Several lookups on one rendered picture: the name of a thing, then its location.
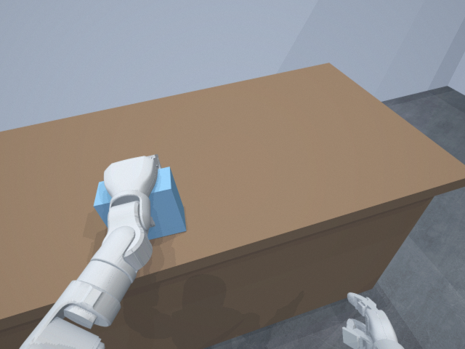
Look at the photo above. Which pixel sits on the left robot upper arm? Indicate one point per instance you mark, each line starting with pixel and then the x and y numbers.
pixel 60 334

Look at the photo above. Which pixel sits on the sponge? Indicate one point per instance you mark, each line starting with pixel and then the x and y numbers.
pixel 166 207

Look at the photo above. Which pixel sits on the table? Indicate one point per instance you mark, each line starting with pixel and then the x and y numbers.
pixel 298 188

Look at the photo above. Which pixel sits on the left robot forearm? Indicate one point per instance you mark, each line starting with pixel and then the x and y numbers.
pixel 94 298

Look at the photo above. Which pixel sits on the robot right hand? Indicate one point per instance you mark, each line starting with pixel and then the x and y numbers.
pixel 377 326

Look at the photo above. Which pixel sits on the robot left hand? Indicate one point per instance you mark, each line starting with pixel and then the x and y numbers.
pixel 139 174

